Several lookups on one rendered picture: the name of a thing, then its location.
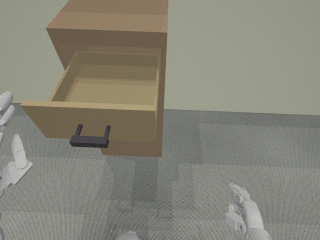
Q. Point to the drawer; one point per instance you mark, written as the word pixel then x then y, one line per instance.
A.
pixel 100 89

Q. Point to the robot right forearm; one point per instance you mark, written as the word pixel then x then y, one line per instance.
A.
pixel 256 233

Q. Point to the handle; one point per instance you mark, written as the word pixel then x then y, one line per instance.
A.
pixel 90 141

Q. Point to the robot right hand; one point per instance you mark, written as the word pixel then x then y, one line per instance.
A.
pixel 248 215

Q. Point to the cabinet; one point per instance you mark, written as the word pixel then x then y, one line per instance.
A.
pixel 116 26

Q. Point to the robot left hand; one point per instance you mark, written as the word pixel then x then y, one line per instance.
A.
pixel 13 172

